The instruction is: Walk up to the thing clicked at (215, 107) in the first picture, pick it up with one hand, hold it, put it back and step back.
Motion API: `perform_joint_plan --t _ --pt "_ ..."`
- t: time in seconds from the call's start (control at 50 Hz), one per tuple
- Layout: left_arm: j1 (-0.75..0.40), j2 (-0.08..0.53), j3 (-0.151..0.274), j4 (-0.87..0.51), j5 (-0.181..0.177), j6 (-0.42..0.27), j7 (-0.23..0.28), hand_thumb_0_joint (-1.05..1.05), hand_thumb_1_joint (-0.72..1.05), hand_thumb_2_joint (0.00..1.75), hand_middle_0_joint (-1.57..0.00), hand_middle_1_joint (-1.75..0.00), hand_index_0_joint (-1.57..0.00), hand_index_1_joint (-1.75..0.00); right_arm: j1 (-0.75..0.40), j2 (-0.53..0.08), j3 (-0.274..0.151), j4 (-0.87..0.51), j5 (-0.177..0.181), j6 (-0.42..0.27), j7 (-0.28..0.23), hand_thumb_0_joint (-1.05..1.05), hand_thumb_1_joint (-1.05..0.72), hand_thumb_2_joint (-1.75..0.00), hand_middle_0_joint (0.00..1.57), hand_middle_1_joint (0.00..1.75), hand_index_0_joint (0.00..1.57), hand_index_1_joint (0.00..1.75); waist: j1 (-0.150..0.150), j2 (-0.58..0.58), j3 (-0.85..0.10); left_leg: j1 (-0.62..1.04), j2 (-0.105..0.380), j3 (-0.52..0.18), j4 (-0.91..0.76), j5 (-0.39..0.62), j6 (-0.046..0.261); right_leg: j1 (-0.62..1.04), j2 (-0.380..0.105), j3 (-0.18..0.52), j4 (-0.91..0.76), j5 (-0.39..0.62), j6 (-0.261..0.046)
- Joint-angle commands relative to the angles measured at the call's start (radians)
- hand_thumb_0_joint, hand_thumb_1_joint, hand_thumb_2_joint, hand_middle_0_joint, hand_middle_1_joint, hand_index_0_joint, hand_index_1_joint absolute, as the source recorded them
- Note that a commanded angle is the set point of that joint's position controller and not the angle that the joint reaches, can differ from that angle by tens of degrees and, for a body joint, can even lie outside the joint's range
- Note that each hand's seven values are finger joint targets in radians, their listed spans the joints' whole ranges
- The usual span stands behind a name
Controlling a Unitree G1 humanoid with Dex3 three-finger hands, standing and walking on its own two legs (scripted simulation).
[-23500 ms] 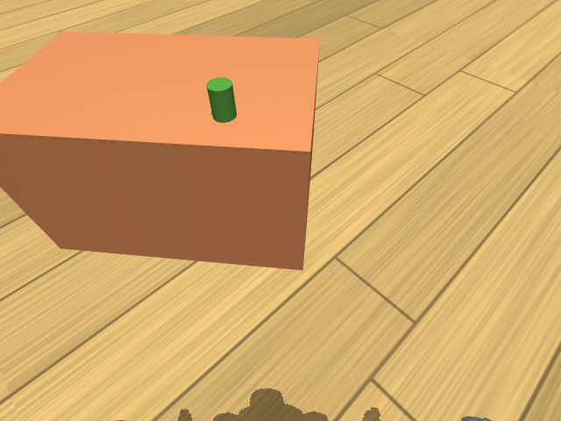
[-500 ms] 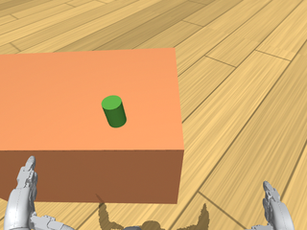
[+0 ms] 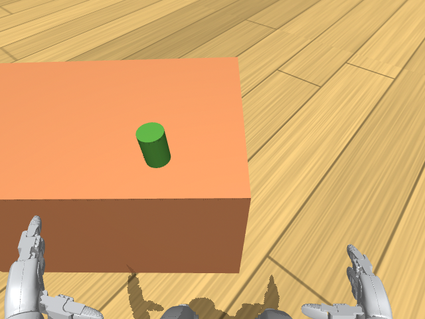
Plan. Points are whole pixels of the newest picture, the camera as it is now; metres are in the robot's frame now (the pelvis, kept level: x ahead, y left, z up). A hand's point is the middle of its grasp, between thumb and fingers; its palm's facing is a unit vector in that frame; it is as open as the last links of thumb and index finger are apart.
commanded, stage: home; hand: left
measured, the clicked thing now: (154, 145) +0.52 +0.20 -0.03
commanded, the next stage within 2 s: none
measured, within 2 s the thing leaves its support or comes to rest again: neither
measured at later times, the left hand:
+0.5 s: hand (136, 274) +0.20 +0.18 -0.05, palm faces +0.10 -0.97 -0.21, open 17.6 cm
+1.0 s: hand (139, 273) +0.20 +0.18 -0.06, palm faces +0.09 -0.97 -0.23, open 17.6 cm
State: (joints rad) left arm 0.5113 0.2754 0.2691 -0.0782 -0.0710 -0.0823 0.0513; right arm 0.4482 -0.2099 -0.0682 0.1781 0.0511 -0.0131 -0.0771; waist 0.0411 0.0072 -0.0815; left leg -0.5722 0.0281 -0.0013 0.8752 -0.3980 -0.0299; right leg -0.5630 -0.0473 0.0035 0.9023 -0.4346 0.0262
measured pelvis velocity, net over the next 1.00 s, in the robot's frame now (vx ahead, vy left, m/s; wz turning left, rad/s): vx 0.03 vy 0.00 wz -0.01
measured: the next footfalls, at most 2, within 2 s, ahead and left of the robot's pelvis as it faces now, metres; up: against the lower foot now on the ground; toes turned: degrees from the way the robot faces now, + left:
none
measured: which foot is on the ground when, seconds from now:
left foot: down 0.00-1.00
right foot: down 0.00-1.00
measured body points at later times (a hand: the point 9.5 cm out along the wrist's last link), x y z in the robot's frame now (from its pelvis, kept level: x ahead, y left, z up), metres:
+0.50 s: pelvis +0.02 +0.01 -0.01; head +0.05 +0.01 +0.44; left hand +0.19 +0.23 -0.04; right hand +0.18 -0.22 -0.04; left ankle +0.03 +0.14 -0.69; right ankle +0.02 -0.13 -0.69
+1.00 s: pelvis +0.03 +0.00 -0.01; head +0.06 +0.00 +0.44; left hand +0.19 +0.23 -0.04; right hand +0.19 -0.23 -0.05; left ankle +0.03 +0.14 -0.69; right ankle +0.02 -0.13 -0.69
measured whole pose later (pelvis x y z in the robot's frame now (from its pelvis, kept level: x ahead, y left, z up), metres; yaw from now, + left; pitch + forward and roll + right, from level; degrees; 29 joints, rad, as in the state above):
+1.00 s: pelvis +0.03 +0.00 -0.01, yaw -1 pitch +10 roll +0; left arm 0.46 0.20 0.00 0.08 -0.03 0.05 0.07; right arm 0.45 -0.19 0.00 0.07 0.03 0.09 -0.08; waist 0.00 0.00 -0.12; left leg -0.64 0.04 0.00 0.94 -0.47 -0.03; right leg -0.63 -0.04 0.01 0.96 -0.50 0.03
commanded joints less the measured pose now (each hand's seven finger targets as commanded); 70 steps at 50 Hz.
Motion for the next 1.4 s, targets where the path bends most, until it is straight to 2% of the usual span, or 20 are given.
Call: perform_joint_plan --t 0.0,0.06,0.14,0.16,0.26,0.3,0.4,0.42,0.48,0.54,0.62,0.68,0.74,0.82,0.84,0.92,0.98,1.04,1.16,1.38 --pt "-0.068 0.104 -0.019 -0.163 0.019 -0.074 0.006 0.00 -0.56 0.06 -0.05 -0.06 -0.05 -0.05 -0.081 -0.041 0.023 -0.178 -0.014 -0.072 -0.008 0.00 -0.30 -0.55 0.14 0.20 0.14 0.20 -0.012 0.014 -0.071 0.051 -0.034 0.052 -0.141 0.052 0.039 0.012 0.030 -0.041 -0.174 0.074 -0.014" --pt "-0.018 0.106 -0.038 -0.126 0.025 -0.044 0.010 0.00 -0.56 0.05 -0.05 -0.05 -0.05 -0.05 0.005 -0.156 -0.085 -0.141 -0.026 -0.069 -0.019 0.00 -0.53 -0.70 0.17 0.24 0.17 0.24 -0.048 0.052 -0.101 0.079 -0.026 0.045 -0.140 0.077 0.031 -0.002 0.043 -0.050 -0.154 0.113 -0.020" --pt "-0.040 0.062 -0.114 -0.069 0.034 -0.004 0.014 0.00 -0.61 0.02 -0.04 -0.04 -0.05 -0.04 -0.029 -0.146 -0.080 -0.117 -0.026 -0.067 -0.016 0.00 -0.81 -0.85 0.19 0.29 0.19 0.29 -0.046 0.061 -0.065 0.046 -0.016 0.023 -0.148 0.047 0.025 -0.029 0.052 -0.066 -0.130 0.090 -0.026" --pt "-0.069 0.040 -0.146 -0.049 0.038 0.004 0.012 0.00 -0.60 0.02 -0.05 -0.04 -0.05 -0.04 -0.027 -0.134 -0.062 -0.123 -0.028 -0.066 -0.013 0.00 -0.87 -0.89 0.20 0.30 0.20 0.30 -0.061 0.054 -0.056 0.044 -0.008 0.015 -0.154 0.030 0.024 -0.038 0.056 -0.070 -0.123 0.079 -0.026" --pt "-0.129 0.006 -0.226 -0.020 0.045 0.007 0.018 0.00 -0.60 0.02 -0.05 -0.04 -0.05 -0.04 -0.119 -0.031 0.076 -0.233 -0.022 -0.062 -0.007 0.00 -0.90 -0.90 0.20 0.30 0.20 0.30 -0.025 -0.001 -0.074 0.006 -0.016 0.024 -0.127 0.037 0.029 -0.009 0.040 -0.058 -0.132 0.060 -0.026" --pt "-0.130 0.013 -0.219 -0.010 0.047 0.007 0.024 0.00 -0.59 0.03 -0.05 -0.04 -0.05 -0.04 -0.096 -0.025 0.068 -0.224 -0.028 -0.054 -0.011 0.00 -0.90 -0.90 0.20 0.30 0.20 0.30 -0.020 0.034 -0.100 0.015 -0.018 0.028 -0.119 0.073 0.026 0.004 0.039 -0.054 -0.122 0.092 -0.028" --pt "-0.052 0.059 -0.164 -0.009 0.044 0.032 0.039 0.00 -0.58 0.04 -0.05 -0.05 -0.05 -0.04 -0.026 -0.106 -0.023 -0.225 -0.037 -0.025 -0.019 0.00 -0.90 -0.90 0.20 0.30 0.20 0.30 -0.018 0.077 -0.180 0.056 -0.019 0.045 -0.091 0.200 0.016 0.044 0.042 -0.045 -0.101 0.212 -0.029" --pt "-0.039 0.047 -0.177 0.003 0.045 0.038 0.040 0.00 -0.60 0.02 -0.05 -0.04 -0.05 -0.04 -0.024 -0.078 0.003 -0.202 -0.036 -0.017 -0.016 0.00 -0.90 -0.90 0.20 0.30 0.20 0.30 -0.013 0.079 -0.159 0.058 -0.016 0.042 -0.092 0.207 0.015 0.032 0.046 -0.048 -0.098 0.213 -0.031" --pt "-0.037 0.005 -0.219 0.036 0.041 0.054 0.036 0.00 -0.60 0.03 -0.05 -0.04 -0.05 -0.04 -0.035 -0.092 -0.011 -0.222 -0.032 -0.007 -0.014 0.00 -0.90 -0.90 0.20 0.30 0.20 0.30 -0.037 0.021 -0.113 0.039 -0.015 0.043 -0.088 0.189 0.022 0.008 0.048 -0.050 -0.109 0.205 -0.026" --pt "-0.082 -0.018 -0.249 0.026 0.045 0.058 0.029 0.00 -0.58 0.04 -0.05 -0.05 -0.05 -0.05 -0.038 -0.071 0.020 -0.246 -0.027 0.001 -0.010 0.00 -0.90 -0.90 0.20 0.30 0.20 0.30 -0.045 -0.037 -0.103 0.036 -0.014 0.045 -0.080 0.191 0.029 -0.008 0.047 -0.050 -0.112 0.218 -0.019" --pt "-0.115 0.003 -0.225 0.014 0.047 0.057 0.025 0.00 -0.57 0.04 -0.05 -0.05 -0.05 -0.05 -0.020 -0.086 0.002 -0.275 -0.025 0.012 -0.015 0.00 -0.90 -0.90 0.20 0.30 0.20 0.30 -0.052 -0.066 -0.133 0.049 -0.015 0.044 -0.070 0.218 0.032 0.005 0.044 -0.046 -0.105 0.251 -0.014" --pt "-0.104 0.039 -0.185 -0.008 0.047 0.057 0.029 0.00 -0.58 0.04 -0.05 -0.05 -0.05 -0.04 -0.008 -0.082 0.005 -0.281 -0.025 0.028 -0.016 0.00 -0.90 -0.90 0.20 0.30 0.20 0.30 -0.033 -0.032 -0.151 0.050 -0.022 0.053 -0.064 0.225 0.029 0.022 0.037 -0.038 -0.108 0.268 -0.012" --pt "-0.083 0.032 -0.194 -0.010 0.047 0.065 0.030 0.00 -0.58 0.04 -0.05 -0.05 -0.05 -0.05 0.008 -0.087 0.000 -0.271 -0.027 0.034 -0.014 0.00 -0.90 -0.90 0.20 0.30 0.20 0.30 -0.037 0.012 -0.171 0.068 -0.020 0.054 -0.056 0.278 0.023 0.027 0.038 -0.038 -0.086 0.316 -0.018" --pt "-0.081 0.022 -0.208 -0.028 0.045 0.071 0.032 0.00 -0.59 0.03 -0.05 -0.04 -0.05 -0.04 -0.017 -0.064 0.026 -0.259 -0.028 0.039 -0.009 0.00 -0.90 -0.90 0.20 0.30 0.20 0.30 -0.023 0.041 -0.124 0.034 -0.022 0.053 -0.067 0.212 0.022 0.005 0.036 -0.041 -0.097 0.241 -0.021" --pt "-0.074 0.005 -0.223 -0.008 0.047 0.071 0.032 0.00 -0.58 0.04 -0.05 -0.05 -0.05 -0.05 -0.022 -0.067 0.023 -0.274 -0.028 0.042 -0.012 0.00 -0.90 -0.90 0.20 0.30 0.20 0.30 -0.037 0.012 -0.124 0.029 -0.019 0.049 -0.071 0.189 0.024 -0.008 0.040 -0.044 -0.097 0.217 -0.021" --pt "-0.071 0.006 -0.226 -0.019 0.047 0.067 0.030 0.00 -0.59 0.03 -0.05 -0.04 -0.05 -0.04 -0.019 -0.076 0.013 -0.305 -0.028 0.049 -0.012 0.00 -0.90 -0.90 0.20 0.30 0.20 0.30 -0.045 -0.015 -0.151 0.035 -0.018 0.048 -0.057 0.222 0.026 0.007 0.041 -0.044 -0.091 0.255 -0.017" --pt "-0.073 0.035 -0.192 -0.030 0.047 0.066 0.034 0.00 -0.60 0.03 -0.05 -0.04 -0.05 -0.04 -0.030 -0.080 0.007 -0.312 -0.029 0.057 -0.017 0.00 -0.90 -0.90 0.20 0.30 0.20 0.30 -0.031 -0.026 -0.159 0.023 -0.022 0.056 -0.043 0.220 0.029 0.014 0.035 -0.034 -0.097 0.273 -0.012" --pt "-0.074 0.024 -0.205 -0.014 0.048 0.066 0.034 0.00 -0.60 0.02 -0.05 -0.04 -0.05 -0.04 -0.015 -0.088 -0.001 -0.315 -0.028 0.059 -0.020 0.00 -0.90 -0.90 0.20 0.30 0.20 0.30 -0.047 -0.044 -0.128 0.019 -0.022 0.059 -0.049 0.173 0.032 -0.009 0.035 -0.031 -0.106 0.228 -0.010" --pt "-0.080 0.021 -0.212 -0.033 0.049 0.062 0.036 0.00 -0.58 0.03 -0.05 -0.04 -0.05 -0.04 0.002 -0.066 0.023 -0.314 -0.027 0.065 -0.019 0.00 -0.90 -0.90 0.20 0.30 0.20 0.30 -0.042 -0.019 -0.132 0.012 -0.025 0.061 -0.052 0.149 0.031 -0.015 0.035 -0.031 -0.105 0.197 -0.014" --pt "-0.073 0.022 -0.214 -0.035 0.048 0.060 0.048 0.00 -0.58 0.04 -0.05 -0.05 -0.05 -0.05 -0.024 -0.085 0.010 -0.322 -0.025 0.063 -0.024 0.00 -0.90 -0.90 0.20 0.30 0.20 0.30 -0.034 -0.001 -0.108 -0.011 -0.018 0.043 -0.081 0.067 0.028 -0.043 0.045 -0.042 -0.096 0.097 -0.025"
